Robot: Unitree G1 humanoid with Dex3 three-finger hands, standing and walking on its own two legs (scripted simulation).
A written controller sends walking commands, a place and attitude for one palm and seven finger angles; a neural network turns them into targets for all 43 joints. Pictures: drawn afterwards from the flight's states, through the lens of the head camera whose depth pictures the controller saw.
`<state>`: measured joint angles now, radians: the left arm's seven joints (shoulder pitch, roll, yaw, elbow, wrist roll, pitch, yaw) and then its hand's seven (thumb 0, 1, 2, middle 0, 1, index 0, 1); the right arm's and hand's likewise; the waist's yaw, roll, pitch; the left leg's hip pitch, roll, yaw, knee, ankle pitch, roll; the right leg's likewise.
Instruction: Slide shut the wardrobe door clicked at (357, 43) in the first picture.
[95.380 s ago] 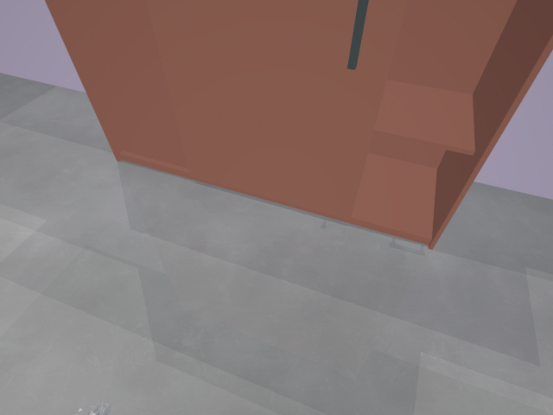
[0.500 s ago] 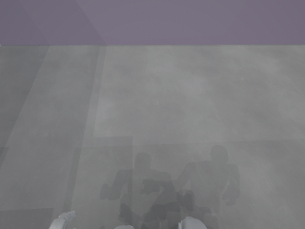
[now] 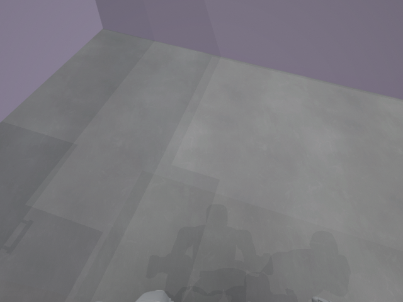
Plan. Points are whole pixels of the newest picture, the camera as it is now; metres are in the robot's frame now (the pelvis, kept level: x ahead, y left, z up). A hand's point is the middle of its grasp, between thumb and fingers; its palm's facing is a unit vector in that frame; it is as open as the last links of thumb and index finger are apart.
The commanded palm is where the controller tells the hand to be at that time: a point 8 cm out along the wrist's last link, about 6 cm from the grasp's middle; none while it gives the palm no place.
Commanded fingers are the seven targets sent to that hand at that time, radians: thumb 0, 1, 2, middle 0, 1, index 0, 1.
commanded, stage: turn to face it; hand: left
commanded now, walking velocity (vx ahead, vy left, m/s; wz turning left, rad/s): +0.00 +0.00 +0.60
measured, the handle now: out of the picture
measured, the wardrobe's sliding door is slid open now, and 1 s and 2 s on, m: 0.01 0.01 0.01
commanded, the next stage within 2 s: none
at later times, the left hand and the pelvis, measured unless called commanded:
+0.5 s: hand out of the picture +0.05 +0.18 -0.13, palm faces +0.30 -0.92 -0.24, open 7.4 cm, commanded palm none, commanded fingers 0.00 0.90 0.90 -0.20 -0.30 -0.20 -0.30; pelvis +0.01 -0.02 +0.02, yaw +18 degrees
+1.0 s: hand out of the picture +0.01 +0.25 -0.13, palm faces +0.56 -0.79 -0.26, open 7.4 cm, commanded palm none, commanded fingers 0.00 0.90 0.90 -0.20 -0.30 -0.20 -0.30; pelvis +0.01 +0.00 +0.02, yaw +34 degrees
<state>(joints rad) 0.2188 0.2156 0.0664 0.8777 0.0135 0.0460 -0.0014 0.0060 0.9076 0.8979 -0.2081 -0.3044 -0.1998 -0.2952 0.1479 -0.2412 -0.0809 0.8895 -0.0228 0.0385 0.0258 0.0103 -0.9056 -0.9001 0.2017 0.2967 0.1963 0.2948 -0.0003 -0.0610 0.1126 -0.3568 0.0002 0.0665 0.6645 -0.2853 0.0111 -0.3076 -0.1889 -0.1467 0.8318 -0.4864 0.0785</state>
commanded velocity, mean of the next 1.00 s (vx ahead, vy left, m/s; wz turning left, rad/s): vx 0.00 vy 0.00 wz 0.60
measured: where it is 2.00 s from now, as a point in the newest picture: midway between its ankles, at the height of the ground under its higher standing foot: outside the picture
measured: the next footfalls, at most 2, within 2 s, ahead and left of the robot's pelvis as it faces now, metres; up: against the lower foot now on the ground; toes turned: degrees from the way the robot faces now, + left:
right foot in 0.34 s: +0.08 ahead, -0.15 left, +0.00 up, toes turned +9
left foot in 0.64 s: +0.01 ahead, +0.12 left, +0.00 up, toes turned +27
